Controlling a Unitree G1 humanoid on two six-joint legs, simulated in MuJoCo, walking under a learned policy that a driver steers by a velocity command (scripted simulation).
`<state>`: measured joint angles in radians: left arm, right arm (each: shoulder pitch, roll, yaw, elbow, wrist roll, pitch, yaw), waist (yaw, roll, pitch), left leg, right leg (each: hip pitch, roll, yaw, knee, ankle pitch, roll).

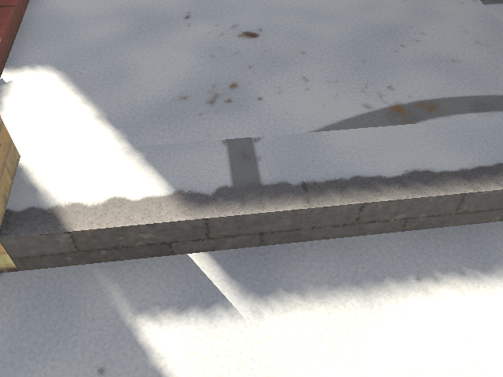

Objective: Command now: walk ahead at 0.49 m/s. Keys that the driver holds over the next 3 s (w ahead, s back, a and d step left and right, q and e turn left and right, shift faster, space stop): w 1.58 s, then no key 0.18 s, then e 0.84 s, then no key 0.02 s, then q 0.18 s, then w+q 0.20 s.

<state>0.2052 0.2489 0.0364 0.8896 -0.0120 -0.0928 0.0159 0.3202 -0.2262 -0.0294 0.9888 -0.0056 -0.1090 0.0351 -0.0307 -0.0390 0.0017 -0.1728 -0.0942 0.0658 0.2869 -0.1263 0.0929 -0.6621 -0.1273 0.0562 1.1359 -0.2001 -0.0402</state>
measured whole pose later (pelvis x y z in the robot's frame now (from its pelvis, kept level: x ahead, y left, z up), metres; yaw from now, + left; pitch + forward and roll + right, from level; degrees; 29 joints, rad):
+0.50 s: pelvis +0.28 -0.08 +0.00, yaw +0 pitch +1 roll +0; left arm 0.31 0.22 0.05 0.95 0.02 -0.10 -0.03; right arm 0.24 -0.27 -0.03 0.94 -0.04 -0.06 0.03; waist 0.00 0.05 0.02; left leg -0.53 0.07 0.00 1.08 -0.26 0.06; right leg -0.22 0.04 -0.06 0.35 -0.15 -0.06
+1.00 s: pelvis +0.53 -0.03 +0.00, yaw +1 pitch +0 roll +0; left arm 0.25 0.23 0.04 0.99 0.04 -0.07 -0.02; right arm 0.28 -0.22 -0.04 0.97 -0.02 -0.10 0.01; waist 0.00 -0.03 0.04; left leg -0.19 -0.05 0.10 0.34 -0.16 0.09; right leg -0.44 -0.05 -0.02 1.05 -0.29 -0.07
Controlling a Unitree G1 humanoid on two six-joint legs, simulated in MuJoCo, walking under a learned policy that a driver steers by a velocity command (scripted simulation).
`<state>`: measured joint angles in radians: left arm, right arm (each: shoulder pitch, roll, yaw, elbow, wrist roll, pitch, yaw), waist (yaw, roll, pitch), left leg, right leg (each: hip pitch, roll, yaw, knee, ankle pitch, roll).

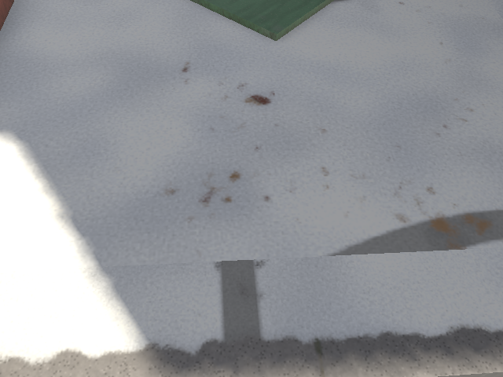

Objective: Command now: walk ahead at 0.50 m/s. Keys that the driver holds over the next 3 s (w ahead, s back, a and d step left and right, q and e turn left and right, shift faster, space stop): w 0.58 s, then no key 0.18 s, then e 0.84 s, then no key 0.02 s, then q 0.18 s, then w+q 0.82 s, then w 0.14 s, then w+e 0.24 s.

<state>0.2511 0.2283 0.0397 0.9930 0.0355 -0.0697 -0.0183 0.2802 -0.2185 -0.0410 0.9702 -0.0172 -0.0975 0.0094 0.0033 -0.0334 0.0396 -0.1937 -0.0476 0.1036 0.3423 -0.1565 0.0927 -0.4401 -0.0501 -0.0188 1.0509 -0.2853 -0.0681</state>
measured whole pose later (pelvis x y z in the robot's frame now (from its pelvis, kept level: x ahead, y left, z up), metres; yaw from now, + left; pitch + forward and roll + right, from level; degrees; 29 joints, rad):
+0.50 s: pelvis +0.21 -0.03 -0.01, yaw +0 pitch +0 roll +0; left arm 0.40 0.17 0.04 1.08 0.03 -0.06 0.00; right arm 0.28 -0.17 -0.04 0.94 -0.03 -0.04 0.01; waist 0.00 0.04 -0.02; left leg -0.71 0.04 0.03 1.64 -0.32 0.09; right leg -0.21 0.06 -0.10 0.44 -0.24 -0.10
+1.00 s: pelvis +0.43 +0.02 +0.12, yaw -4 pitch +1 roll +0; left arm 0.22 0.21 0.05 0.81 -0.01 -0.01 0.03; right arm 0.21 -0.18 -0.02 0.91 -0.03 -0.05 0.00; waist 0.01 -0.03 0.02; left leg -0.52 0.02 0.21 0.86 -0.36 0.12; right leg -0.75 0.04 0.09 1.73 -0.17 -0.11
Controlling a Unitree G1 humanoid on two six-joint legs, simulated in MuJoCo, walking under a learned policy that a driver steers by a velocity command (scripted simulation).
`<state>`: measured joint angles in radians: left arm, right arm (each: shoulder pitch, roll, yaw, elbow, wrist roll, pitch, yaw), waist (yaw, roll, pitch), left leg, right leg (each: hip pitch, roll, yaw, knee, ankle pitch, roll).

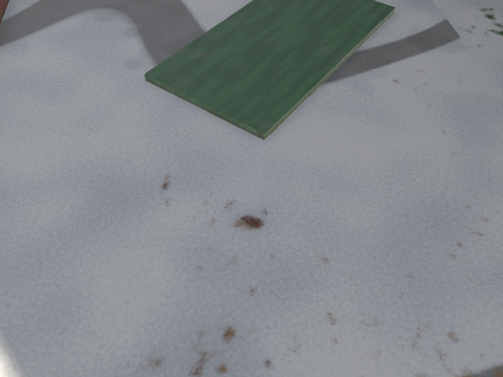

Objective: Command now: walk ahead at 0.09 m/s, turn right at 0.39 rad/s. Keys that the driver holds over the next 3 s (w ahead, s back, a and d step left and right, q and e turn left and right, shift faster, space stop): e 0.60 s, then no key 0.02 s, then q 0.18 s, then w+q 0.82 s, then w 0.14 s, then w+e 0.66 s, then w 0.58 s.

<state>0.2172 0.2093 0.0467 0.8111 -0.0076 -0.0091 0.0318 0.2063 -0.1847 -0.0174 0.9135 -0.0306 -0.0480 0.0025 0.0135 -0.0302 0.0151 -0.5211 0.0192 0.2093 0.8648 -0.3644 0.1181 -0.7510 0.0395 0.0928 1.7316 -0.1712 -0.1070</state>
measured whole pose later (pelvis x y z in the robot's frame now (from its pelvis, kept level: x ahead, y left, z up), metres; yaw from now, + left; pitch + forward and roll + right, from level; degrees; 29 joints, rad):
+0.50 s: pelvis +0.10 -0.04 +0.04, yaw -16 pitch +2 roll +0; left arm 0.10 0.26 0.08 0.61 -0.02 0.03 -0.04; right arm 0.15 -0.32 -0.07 0.75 0.01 0.03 -0.02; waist -0.02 0.02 0.05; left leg -0.25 0.14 0.35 0.70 -0.42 0.00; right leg -0.38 -0.01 -0.09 0.55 -0.19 -0.06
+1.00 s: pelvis +0.17 -0.04 +0.04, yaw -17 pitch +2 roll -1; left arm 0.15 0.22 0.03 0.65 -0.02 -0.06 -0.02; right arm 0.32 -0.23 -0.04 0.74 0.01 -0.04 0.01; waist -0.04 -0.03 -0.05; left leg -0.29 0.01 -0.04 0.61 -0.36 0.04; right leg -0.38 0.04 -0.02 0.80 -0.49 -0.04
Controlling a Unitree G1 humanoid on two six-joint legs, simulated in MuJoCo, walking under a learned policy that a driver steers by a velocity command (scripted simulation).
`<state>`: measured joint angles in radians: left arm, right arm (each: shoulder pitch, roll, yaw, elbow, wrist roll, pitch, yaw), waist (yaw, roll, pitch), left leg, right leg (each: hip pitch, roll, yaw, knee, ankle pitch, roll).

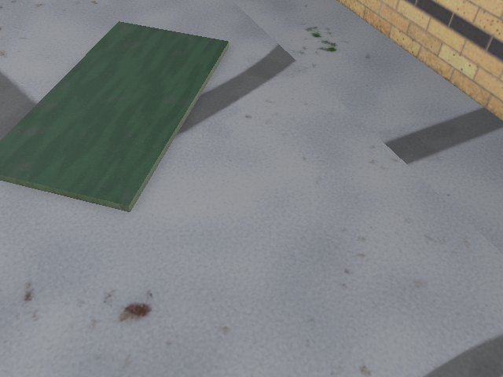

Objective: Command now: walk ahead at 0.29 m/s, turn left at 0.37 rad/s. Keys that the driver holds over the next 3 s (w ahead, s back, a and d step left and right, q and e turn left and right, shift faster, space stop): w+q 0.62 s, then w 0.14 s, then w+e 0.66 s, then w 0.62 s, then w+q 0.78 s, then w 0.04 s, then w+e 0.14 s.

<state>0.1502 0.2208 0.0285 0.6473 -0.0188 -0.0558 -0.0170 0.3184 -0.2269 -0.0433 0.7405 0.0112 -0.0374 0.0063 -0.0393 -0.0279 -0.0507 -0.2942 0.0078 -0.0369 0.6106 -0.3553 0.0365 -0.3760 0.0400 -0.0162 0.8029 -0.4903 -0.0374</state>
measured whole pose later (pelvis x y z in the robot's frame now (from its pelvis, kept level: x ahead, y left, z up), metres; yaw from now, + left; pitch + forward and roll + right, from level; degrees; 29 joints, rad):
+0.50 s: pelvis +0.19 +0.01 +0.01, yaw +17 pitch +2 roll -1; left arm 0.40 0.25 0.07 0.80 0.01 -0.10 0.01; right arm 0.11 -0.28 -0.06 0.62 0.03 -0.04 0.04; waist 0.09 0.05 -0.01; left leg -0.76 0.10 -0.04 0.95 -0.09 0.00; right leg 0.03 0.00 -0.15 0.25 -0.32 0.00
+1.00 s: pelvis +0.44 +0.17 +0.02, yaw +23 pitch +2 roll +1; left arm 0.18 0.29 0.05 0.71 -0.02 -0.06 0.00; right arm 0.31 -0.26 -0.05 0.78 -0.01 -0.10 0.02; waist -0.04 -0.05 0.00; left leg -0.09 -0.09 0.06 0.26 -0.21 0.09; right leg -0.78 -0.14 0.07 0.92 0.03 0.02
